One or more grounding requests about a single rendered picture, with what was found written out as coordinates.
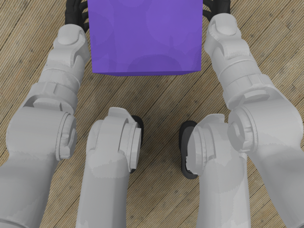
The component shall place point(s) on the robot left hand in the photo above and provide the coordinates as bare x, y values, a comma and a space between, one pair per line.
74, 15

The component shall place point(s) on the robot right foot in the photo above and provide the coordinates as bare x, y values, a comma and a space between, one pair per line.
184, 135

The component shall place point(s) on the left robot forearm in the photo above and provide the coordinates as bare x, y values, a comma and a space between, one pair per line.
62, 74

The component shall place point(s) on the right robot upper arm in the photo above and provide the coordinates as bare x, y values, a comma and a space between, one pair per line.
270, 133

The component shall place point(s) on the right robot forearm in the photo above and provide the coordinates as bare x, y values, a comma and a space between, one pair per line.
235, 67

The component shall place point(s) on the robot left foot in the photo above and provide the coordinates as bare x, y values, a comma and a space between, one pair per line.
139, 125

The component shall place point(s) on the left robot upper arm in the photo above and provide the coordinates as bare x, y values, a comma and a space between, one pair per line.
38, 140

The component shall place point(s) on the robot foot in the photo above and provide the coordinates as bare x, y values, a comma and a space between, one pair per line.
184, 135
139, 125

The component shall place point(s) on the robot right hand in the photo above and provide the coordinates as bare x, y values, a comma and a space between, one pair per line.
216, 7

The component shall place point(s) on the carton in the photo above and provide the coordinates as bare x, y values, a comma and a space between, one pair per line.
145, 37

